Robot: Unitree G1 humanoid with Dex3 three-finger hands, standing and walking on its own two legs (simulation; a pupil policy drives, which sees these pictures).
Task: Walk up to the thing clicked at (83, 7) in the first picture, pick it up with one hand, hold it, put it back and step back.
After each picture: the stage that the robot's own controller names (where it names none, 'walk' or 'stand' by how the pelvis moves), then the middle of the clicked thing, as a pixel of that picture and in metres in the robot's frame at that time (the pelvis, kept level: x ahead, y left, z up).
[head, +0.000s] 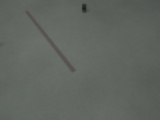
stand; (84, 8) +2.14 +0.01 -0.72
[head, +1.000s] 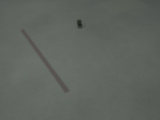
walk; (79, 24) +1.99 +0.24 -0.70
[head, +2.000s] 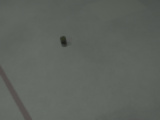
walk; (63, 41) +1.34 +0.36 -0.72
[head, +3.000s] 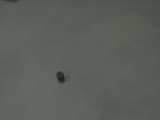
walk; (60, 77) +0.87 +0.32 -0.72
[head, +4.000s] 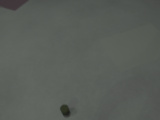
walk; (65, 111) +0.52 +0.24 -0.71
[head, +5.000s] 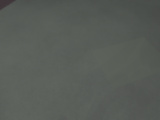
stand; out of the picture +0.35 +0.22 -0.70
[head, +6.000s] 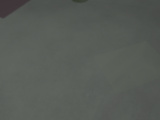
stand; out of the picture +0.34 +0.22 -0.72
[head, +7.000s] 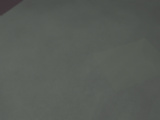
stand; out of the picture +0.32 +0.22 -0.73
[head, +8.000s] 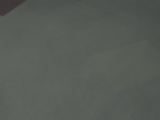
stand; out of the picture +0.33 +0.23 -0.73
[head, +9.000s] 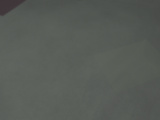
stand; out of the picture +0.32 +0.23 -0.73
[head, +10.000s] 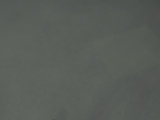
go down; out of the picture +0.33 +0.23 -0.71
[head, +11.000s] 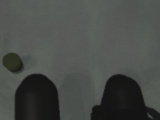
go down; (14, 64) +0.39 +0.28 -0.29
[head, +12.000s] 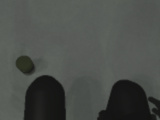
close in; (26, 66) +0.39 +0.28 -0.30
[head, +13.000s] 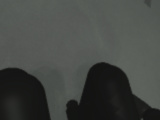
close in; out of the picture +0.37 +0.31 -0.21
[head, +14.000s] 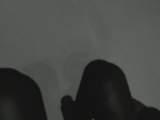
close; out of the picture +0.36 +0.32 -0.21
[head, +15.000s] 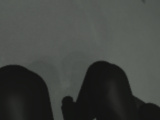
lift; out of the picture +0.34 +0.29 -0.22
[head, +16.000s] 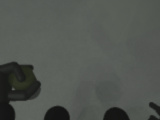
lift; (26, 84) +0.32 +0.20 -0.01
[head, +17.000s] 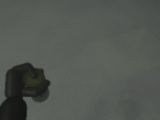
hold; (37, 86) +0.33 +0.18 +0.01
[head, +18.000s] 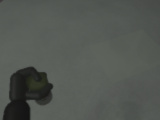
hold; (40, 89) +0.33 +0.17 -0.01
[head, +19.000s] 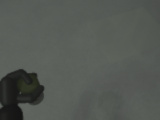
crouch; (31, 90) +0.33 +0.20 -0.06
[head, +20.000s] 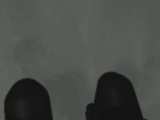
lower; out of the picture +0.43 +0.30 -0.12
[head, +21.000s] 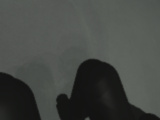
lower; out of the picture +0.38 +0.33 -0.22
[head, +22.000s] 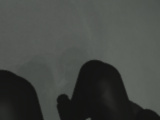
lower; out of the picture +0.37 +0.33 -0.22
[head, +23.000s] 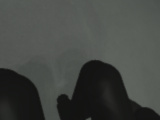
lower; out of the picture +0.37 +0.33 -0.22
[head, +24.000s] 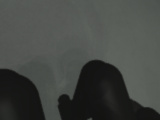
lower; out of the picture +0.36 +0.33 -0.22
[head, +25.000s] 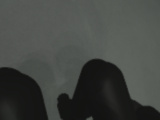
open; out of the picture +0.36 +0.31 -0.22
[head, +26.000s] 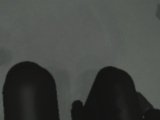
stand; out of the picture +0.37 +0.29 -0.24
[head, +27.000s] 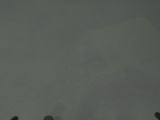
stand; out of the picture +0.34 +0.22 -0.61
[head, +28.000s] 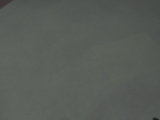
stand; out of the picture +0.34 +0.22 -0.66
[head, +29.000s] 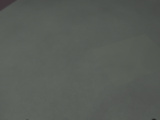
stand; out of the picture +0.34 +0.22 -0.67
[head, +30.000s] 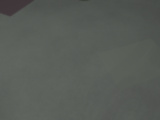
stand; out of the picture +0.36 +0.21 -0.72
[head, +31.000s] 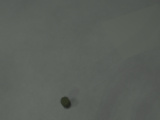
walk; (66, 103) +0.44 +0.23 -0.70
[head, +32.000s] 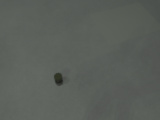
walk; (58, 79) +0.67 +0.17 -0.70
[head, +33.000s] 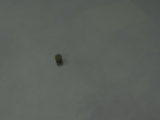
stand; (59, 60) +0.97 +0.27 -0.70
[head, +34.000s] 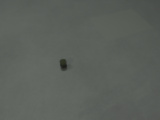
stand; (63, 65) +0.99 +0.22 -0.72
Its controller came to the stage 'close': yes
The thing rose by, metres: 0.70
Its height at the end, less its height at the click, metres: +0.00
